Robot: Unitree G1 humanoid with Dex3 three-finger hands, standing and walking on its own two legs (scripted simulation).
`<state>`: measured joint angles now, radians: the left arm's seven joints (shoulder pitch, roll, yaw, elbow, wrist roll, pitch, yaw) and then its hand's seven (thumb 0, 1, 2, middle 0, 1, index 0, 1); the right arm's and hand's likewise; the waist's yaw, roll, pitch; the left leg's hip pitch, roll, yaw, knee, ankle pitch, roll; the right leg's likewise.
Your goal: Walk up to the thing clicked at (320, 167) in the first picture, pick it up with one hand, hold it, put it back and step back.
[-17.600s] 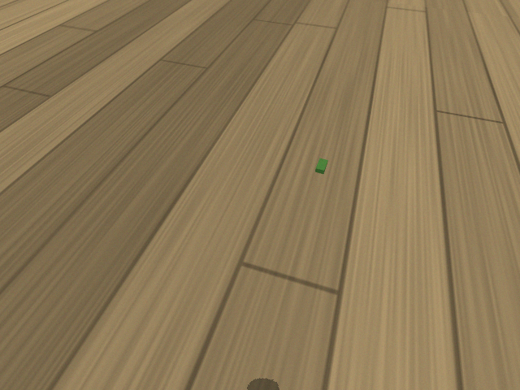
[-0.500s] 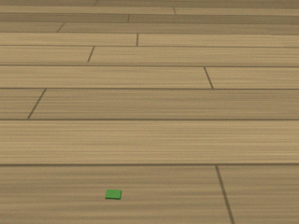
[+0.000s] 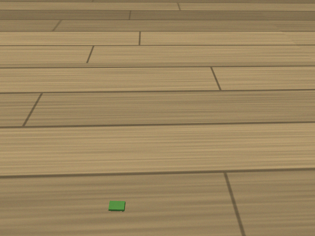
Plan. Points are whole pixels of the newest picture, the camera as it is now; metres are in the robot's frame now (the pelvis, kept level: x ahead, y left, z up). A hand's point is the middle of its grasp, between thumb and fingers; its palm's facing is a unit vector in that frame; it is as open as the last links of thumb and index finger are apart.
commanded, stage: walk up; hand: left
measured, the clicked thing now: (117, 205) +0.46 +0.23 -0.77
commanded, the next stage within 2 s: stand in 0.04 s
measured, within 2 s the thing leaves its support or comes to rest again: neither
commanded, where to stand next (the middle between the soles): +0.07 +0.00 m, yaw +0 degrees
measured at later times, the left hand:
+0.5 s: hand out of the picture +0.07 +0.24 -0.15, palm faces -0.03 -0.94 -0.35, open 7.4 cm
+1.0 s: hand out of the picture +0.06 +0.24 -0.15, palm faces -0.03 -0.93 -0.35, open 7.4 cm
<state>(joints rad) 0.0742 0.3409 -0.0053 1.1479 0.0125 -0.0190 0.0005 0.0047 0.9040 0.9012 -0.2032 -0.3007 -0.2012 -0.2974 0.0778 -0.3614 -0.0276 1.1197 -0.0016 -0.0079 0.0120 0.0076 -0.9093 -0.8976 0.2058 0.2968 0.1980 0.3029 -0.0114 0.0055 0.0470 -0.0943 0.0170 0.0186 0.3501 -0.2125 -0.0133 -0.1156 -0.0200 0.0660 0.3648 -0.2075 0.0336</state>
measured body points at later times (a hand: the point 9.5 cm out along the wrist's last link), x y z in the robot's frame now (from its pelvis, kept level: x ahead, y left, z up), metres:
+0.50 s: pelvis -0.01 -0.01 +0.00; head +0.00 -0.01 +0.45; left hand +0.07 +0.29 -0.13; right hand +0.07 -0.31 -0.13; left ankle -0.01 +0.13 -0.75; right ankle +0.00 -0.14 -0.75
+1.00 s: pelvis -0.01 -0.01 +0.00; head +0.00 -0.02 +0.45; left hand +0.06 +0.29 -0.13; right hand +0.06 -0.32 -0.13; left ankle -0.01 +0.13 -0.75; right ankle +0.00 -0.14 -0.75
